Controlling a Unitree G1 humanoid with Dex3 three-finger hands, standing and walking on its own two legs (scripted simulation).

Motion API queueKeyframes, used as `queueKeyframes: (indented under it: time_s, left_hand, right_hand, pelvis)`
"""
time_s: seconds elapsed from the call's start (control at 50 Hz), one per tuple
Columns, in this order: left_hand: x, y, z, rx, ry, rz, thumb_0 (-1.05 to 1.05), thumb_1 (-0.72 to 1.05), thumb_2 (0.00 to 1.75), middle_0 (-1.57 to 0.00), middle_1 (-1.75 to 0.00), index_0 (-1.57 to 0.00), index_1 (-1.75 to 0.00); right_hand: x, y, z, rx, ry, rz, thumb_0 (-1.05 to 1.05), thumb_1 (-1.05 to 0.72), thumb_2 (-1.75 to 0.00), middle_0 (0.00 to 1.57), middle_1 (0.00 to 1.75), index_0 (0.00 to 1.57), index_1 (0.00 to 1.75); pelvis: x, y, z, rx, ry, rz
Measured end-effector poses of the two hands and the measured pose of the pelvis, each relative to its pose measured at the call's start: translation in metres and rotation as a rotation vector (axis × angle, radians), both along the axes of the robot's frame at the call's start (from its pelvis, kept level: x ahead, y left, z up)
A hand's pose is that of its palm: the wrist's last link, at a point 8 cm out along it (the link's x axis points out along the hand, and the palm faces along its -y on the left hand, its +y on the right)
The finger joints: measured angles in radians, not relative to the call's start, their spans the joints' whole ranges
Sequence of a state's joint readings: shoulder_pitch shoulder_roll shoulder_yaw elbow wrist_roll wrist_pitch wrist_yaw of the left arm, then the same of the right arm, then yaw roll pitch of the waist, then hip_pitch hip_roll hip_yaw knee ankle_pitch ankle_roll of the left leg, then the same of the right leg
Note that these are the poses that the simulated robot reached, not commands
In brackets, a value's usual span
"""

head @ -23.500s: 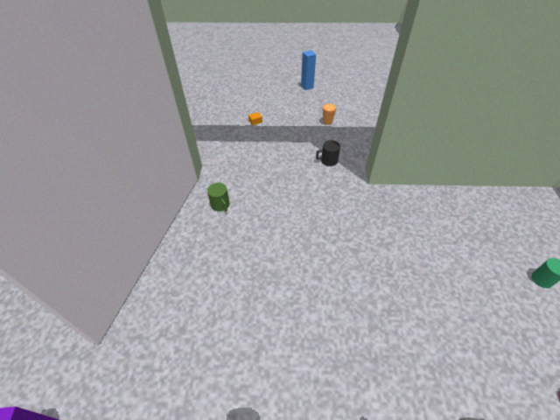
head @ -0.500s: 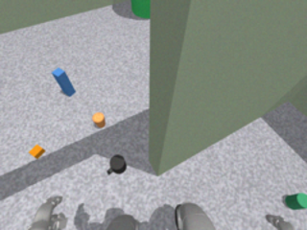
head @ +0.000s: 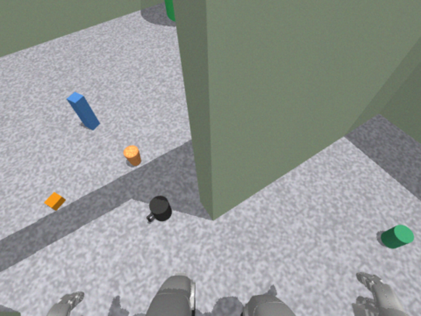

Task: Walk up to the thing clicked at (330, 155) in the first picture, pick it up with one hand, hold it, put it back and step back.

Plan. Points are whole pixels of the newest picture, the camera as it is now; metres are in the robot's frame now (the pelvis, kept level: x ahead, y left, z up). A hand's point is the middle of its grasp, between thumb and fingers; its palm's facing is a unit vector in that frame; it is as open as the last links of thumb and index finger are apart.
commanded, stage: walk up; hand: left
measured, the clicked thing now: (158, 211) +0.55 +0.28 -0.70
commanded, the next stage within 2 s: stand in 1.50 s
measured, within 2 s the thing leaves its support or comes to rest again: neither
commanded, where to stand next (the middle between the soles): +0.25 +0.01 m, yaw +4 degrees
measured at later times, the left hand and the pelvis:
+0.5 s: hand out of the picture -0.07 +0.25 -0.15, palm faces +0.05 -0.94 -0.34, open 7.4 cm; pelvis -0.13 -0.02 +0.01, yaw +2 degrees
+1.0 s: hand out of the picture -0.10 +0.24 -0.13, palm faces +0.11 -0.93 -0.35, open 7.4 cm; pelvis -0.15 -0.03 +0.02, yaw +4 degrees
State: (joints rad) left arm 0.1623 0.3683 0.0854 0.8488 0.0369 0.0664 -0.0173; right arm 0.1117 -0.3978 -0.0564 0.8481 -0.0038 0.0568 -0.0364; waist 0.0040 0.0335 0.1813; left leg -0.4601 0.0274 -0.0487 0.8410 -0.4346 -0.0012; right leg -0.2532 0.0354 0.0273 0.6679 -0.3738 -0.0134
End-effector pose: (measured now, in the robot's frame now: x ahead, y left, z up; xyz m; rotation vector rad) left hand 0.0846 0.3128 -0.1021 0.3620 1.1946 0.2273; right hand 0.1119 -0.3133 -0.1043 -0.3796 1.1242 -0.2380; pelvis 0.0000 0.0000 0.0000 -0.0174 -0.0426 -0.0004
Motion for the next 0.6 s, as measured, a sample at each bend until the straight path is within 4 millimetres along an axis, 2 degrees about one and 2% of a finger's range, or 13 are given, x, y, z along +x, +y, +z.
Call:
queueKeyframes:
  time_s: [0.06,0.14,0.2,0.28,0.36,0.46,0.6]
  left_hand:
    - [-0.019,-0.008,0.011,0.001,-0.015,0.015,0.01,0.9,0.9,-0.2,-0.3,-0.2,-0.3]
    - [-0.033,-0.011,0.016,0.013,-0.056,0.021,0.01,0.9,0.9,-0.21,-0.3,-0.2,-0.3]
    - [-0.042,-0.009,0.013,0.012,-0.109,0.027,0.01,0.9,0.9,-0.21,-0.3,-0.2,-0.3]
    - [-0.062,-0.004,-0.002,-0.015,-0.153,0.047,0.01,0.9,0.9,-0.2,-0.3,-0.2,-0.3]
    - [-0.095,-0.009,-0.005,-0.041,-0.104,0.079,0.01,0.9,0.9,-0.2,-0.3,-0.2,-0.3]
    - [-0.145,-0.017,-0.005,-0.055,-0.039,0.086,0.01,0.9,0.9,-0.2,-0.3,-0.2,-0.3]
    - [-0.207,-0.037,-0.005,-0.019,0.04,0.086,0.01,0.9,0.9,-0.2,-0.3,-0.2,-0.3]
  right_hand:
    - [-0.013,-0.004,0.004,0.007,0.0,0.009,0.01,-0.91,-0.9,0.2,0.3,0.21,0.3]
    - [-0.036,-0.007,0.006,-0.005,0.013,0.044,0.01,-0.91,-0.9,0.2,0.3,0.21,0.3]
    - [-0.056,-0.005,0.005,-0.021,0.044,0.078,0.01,-0.91,-0.9,0.2,0.3,0.21,0.3]
    - [-0.085,0.002,0.003,-0.038,0.069,0.108,0.01,-0.91,-0.9,0.2,0.3,0.21,0.3]
    - [-0.111,0.005,0.013,-0.025,0.062,0.111,0.01,-0.91,-0.9,0.2,0.3,0.21,0.3]
    - [-0.128,-0.004,0.025,-0.024,0.013,0.102,0.01,-0.9,-0.9,0.21,0.3,0.21,0.3]
    - [-0.147,-0.033,0.014,0.006,-0.041,0.072,0.01,-0.9,-0.9,0.2,0.3,0.21,0.3]
  pelvis:
    - [-0.014,-0.003,0.007,0.032,0.008,0.001]
    - [-0.035,-0.006,0.009,0.037,0.02,0.028]
    - [-0.053,-0.007,0.005,0.029,0.022,0.063]
    - [-0.08,-0.005,-0.004,0.053,-0.001,0.086]
    - [-0.101,-0.009,0.003,0.023,-0.007,0.087]
    - [-0.122,-0.019,0.01,0.006,-0.001,0.056]
    - [-0.147,-0.04,0.004,-0.022,-0.021,0.028]
